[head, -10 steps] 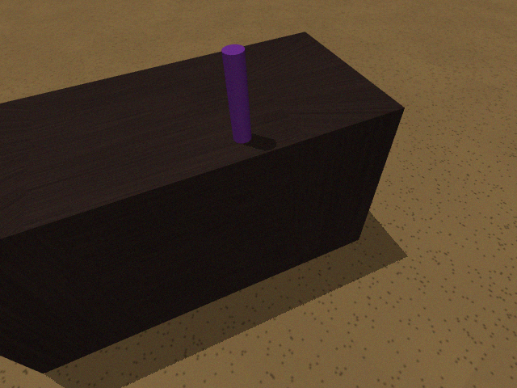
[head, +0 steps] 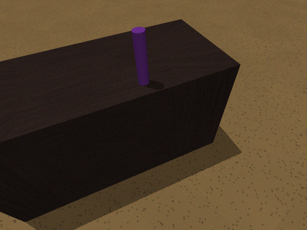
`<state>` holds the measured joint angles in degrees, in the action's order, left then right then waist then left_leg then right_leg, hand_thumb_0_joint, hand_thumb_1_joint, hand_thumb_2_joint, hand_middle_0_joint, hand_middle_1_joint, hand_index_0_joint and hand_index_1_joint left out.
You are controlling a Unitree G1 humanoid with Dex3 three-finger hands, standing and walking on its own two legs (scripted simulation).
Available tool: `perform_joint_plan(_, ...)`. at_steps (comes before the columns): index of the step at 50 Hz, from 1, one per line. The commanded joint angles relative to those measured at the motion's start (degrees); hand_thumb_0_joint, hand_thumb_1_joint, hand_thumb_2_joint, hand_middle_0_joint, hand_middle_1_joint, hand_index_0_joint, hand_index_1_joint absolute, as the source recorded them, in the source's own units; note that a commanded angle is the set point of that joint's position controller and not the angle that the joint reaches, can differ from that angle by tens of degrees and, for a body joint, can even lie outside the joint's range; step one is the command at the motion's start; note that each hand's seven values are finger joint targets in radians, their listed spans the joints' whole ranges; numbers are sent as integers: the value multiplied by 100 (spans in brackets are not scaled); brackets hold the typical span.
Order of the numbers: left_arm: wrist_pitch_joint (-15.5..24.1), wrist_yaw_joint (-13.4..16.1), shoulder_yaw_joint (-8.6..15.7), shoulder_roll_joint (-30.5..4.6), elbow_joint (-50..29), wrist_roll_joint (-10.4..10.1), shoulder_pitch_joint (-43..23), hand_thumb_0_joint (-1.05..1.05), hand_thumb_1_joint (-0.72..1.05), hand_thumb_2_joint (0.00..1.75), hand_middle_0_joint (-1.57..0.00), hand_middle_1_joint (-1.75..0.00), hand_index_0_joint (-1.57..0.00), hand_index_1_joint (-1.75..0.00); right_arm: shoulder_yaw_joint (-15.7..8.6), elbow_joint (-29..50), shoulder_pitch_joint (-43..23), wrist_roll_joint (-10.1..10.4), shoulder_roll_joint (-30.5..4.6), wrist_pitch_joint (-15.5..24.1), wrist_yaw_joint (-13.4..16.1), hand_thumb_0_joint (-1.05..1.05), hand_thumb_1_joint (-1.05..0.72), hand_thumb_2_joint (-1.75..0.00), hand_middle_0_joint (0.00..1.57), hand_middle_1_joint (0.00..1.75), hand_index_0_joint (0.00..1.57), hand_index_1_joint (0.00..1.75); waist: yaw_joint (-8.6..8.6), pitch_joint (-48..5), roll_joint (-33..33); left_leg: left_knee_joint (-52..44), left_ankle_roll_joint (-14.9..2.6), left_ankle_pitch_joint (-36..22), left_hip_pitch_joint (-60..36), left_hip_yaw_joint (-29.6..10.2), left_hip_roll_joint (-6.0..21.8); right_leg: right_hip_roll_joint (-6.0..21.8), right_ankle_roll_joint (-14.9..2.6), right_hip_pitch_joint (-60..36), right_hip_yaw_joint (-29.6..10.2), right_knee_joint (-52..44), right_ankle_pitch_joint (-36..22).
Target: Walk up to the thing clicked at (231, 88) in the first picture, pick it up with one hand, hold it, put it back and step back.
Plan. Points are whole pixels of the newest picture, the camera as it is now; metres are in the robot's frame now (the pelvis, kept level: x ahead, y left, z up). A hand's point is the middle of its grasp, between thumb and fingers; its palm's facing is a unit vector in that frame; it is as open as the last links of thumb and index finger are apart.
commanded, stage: stand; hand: right
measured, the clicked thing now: (141, 59) +0.74 +0.06 +0.04
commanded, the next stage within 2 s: walk up in 0.92 s
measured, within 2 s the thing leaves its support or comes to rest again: neither
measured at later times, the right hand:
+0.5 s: hand out of the picture +0.08 -0.25 -0.16, palm faces -0.03 +0.94 -0.33, open 7.4 cm
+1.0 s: hand out of the picture +0.08 -0.25 -0.16, palm faces -0.07 +0.94 -0.34, open 7.4 cm
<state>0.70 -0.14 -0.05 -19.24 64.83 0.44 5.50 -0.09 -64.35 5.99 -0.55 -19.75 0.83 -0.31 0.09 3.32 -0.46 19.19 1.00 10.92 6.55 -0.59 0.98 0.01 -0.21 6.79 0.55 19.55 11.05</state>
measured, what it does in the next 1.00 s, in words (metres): stands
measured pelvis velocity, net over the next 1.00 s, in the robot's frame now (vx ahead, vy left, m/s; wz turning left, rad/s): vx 0.01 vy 0.01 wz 0.05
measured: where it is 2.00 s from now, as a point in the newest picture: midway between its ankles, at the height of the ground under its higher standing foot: outside the picture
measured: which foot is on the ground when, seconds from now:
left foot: down 0.00-0.96, up 0.98-1.00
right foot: down 0.00-1.00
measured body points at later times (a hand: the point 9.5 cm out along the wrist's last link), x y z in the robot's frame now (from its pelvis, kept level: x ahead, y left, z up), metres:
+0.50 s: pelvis +0.01 +0.00 +0.00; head +0.02 +0.00 +0.45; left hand +0.08 +0.30 -0.13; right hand +0.08 -0.30 -0.14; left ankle +0.00 +0.13 -0.75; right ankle +0.00 -0.12 -0.75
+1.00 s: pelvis +0.01 +0.01 -0.01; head +0.02 +0.01 +0.44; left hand +0.08 +0.31 -0.13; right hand +0.09 -0.30 -0.14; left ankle -0.01 +0.13 -0.74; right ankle +0.00 -0.12 -0.75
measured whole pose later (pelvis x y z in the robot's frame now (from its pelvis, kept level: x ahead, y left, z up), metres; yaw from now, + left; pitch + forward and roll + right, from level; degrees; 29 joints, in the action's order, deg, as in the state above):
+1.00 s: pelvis +0.01 +0.01 -0.01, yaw +3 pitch -2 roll -1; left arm 2.1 -0.9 2.5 -19.6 61.1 1.5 7.3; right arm -2.2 -61.2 9.4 -1.8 -21.3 -0.7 -2.2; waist -0.4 2.9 -1.6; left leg 32.1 -1.6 19.7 11.9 -2.0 0.9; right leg 0.3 -0.6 6.3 3.6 22.2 14.4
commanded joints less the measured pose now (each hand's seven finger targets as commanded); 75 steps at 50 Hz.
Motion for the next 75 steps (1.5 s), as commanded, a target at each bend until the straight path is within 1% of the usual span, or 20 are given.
perform_joint_plan(1,150,75,220,-1244,-349,-19,-250,0,90,90,-20,-30,-20,-30,-198,361,-174,15,-1166,108,95,0,-90,-90,20,30,20,30,-11,-513,106,-219,-226,-1025,-109,-465,615,728,-133,-140,-567,-312,-1076)
perform_joint_plan(45,123,71,230,-1231,-342,-6,-149,0,90,90,-20,-30,-20,-30,-197,328,-139,9,-1242,115,108,0,-90,-90,20,30,20,30,14,-599,-37,-301,-233,-1111,-202,-461,654,763,-131,-299,-528,-342,-1139)
perform_joint_plan(46,243,37,646,-1913,-617,28,270,0,90,90,-20,-30,-20,-30,-533,669,142,-69,-1649,45,-50,0,-90,-90,20,30,20,30,198,-880,-139,445,-573,392,692,-654,283,438,-280,-1192,-225,270,907)
perform_joint_plan(47,257,49,723,-1974,-540,90,799,0,90,90,-20,-30,-20,-30,-535,864,-65,-113,-1556,-1,-129,0,-90,-90,20,30,20,30,463,-642,32,790,-572,1502,1802,-536,159,843,-533,-1660,-775,60,1933)
perform_joint_plan(48,279,63,830,-2135,-492,142,1013,0,90,90,-20,-30,-20,-30,-509,1052,-366,-148,-1345,-60,-179,0,-90,-90,20,30,20,30,616,-249,727,1885,-401,1499,2599,-9,-106,1583,-854,-1713,-1548,-702,2569)
perform_joint_plan(49,303,83,929,-2291,-706,203,990,0,90,90,-20,-30,-20,-30,-525,1290,-601,-250,-1346,-112,-229,0,-90,-90,20,30,20,30,711,16,929,3011,-319,1729,3108,-138,116,2504,-1336,-1204,-2322,-1227,2757)
perform_joint_plan(51,344,84,918,-2081,-1118,192,427,0,90,90,-20,-30,-20,-30,-643,1343,-143,-269,-1466,-121,-317,0,-90,-90,20,30,20,30,393,397,646,3387,-221,1582,3106,-460,592,2735,-1597,-479,-2255,-1277,2581)
perform_joint_plan(54,439,49,889,-1942,-1384,227,81,0,90,90,-20,-30,-20,-30,-717,1412,261,-174,-1431,-69,-469,0,-90,-90,20,30,20,30,92,495,623,2952,-100,1350,2857,-527,834,2244,-1383,-546,-1091,-1027,1200)
perform_joint_plan(57,467,-30,868,-1952,-1562,217,139,0,90,90,-20,-30,-20,-30,-734,1521,467,-154,-1246,-30,-520,0,-90,-90,20,30,20,30,54,257,913,2159,-94,776,1800,-64,685,1728,-1034,-12,-81,-473,234)
perform_joint_plan(58,458,-65,849,-1933,-1604,196,129,0,90,90,-20,-30,-20,-30,-754,1524,592,-137,-1245,-19,-524,0,-90,-90,20,30,20,30,9,198,958,1988,-86,454,1391,175,551,1536,-886,275,210,-273,146)
perform_joint_plan(60,397,-110,862,-1986,-1708,184,-82,0,90,90,-20,-30,-20,-30,-869,1365,1312,-113,-1312,-5,-491,0,-90,-90,20,30,20,30,-389,-82,868,1633,-78,-422,220,713,272,1345,-673,930,605,448,714)
perform_joint_plan(62,290,-138,729,-1554,-1737,228,443,0,90,90,-20,-30,-20,-30,-1068,1062,2237,-117,-1691,38,-370,0,-90,-90,20,30,20,30,-700,-589,-542,1660,-237,378,-1146,675,-144,860,-529,1764,900,2685,860)
perform_joint_plan(63,246,-173,621,-1159,-1829,205,676,0,90,90,-20,-30,-20,-30,-1155,1061,2711,-170,-2055,59,-279,0,-90,-90,20,30,20,30,-923,-443,-1754,731,-673,1956,-1343,-779,482,426,-383,2709,962,4326,2109)
perform_joint_plan(64,231,-176,558,-1065,-2020,123,758,0,90,90,-20,-30,-20,-30,-1154,1344,2447,-191,-2472,137,-239,0,-90,-90,20,30,20,30,-701,-345,-2223,-584,-1268,3322,-852,-3838,1771,-30,-271,3431,394,5209,2741)
perform_joint_plan(65,199,-145,664,-1672,-1999,114,563,0,90,90,-20,-30,-20,-30,-1172,1576,1882,-21,-2697,158,-262,0,-90,-90,20,30,20,30,-548,-209,-1218,-1186,-1707,4022,12,-4753,2222,325,-307,2945,-242,5275,2585)
perform_joint_plan(66,213,-140,665,-1853,-1978,104,394,0,90,90,-20,-30,-20,-30,-1151,1687,1528,1,-2691,159,-219,0,-90,-90,20,30,20,30,-387,158,-906,-1265,-1820,3975,497,-4823,2322,525,-291,2945,-425,5307,2302)
perform_joint_plan(67,187,-138,682,-1880,-1805,48,644,0,90,90,-20,-30,-20,-30,-1070,1818,1241,-22,-2453,210,-176,0,-90,-90,20,30,20,30,-147,268,-557,-913,-1593,3353,647,-3728,1977,776,-303,2788,-529,5150,1773)
perform_joint_plan(69,142,-206,740,-1821,-1500,-15,1252,0,90,90,-20,-30,-20,-30,-912,1929,1045,-27,-2063,308,-137,0,-90,-90,20,30,20,30,113,75,-567,-430,-1281,2457,852,-2354,1394,847,-284,2303,-370,4461,1273)
perform_joint_plan(72,36,-295,811,-1731,-1593,76,1191,0,90,90,-20,-30,-20,-30,-874,1935,1439,-24,-1952,400,-97,0,-90,-90,20,30,20,30,56,95,-567,-477,-1228,2020,1243,-1883,1137,705,-141,1820,-162,3635,1037)
perform_joint_plan(75,21,-367,843,-1618,-1854,139,1019,0,90,90,-20,-30,-20,-30,-880,2024,1670,-48,-2012,476,-51,0,-90,-90,20,30,20,30,6,198,-640,-330,-1459,1744,967,-1842,1270,698,-87,2155,-162,3084,957)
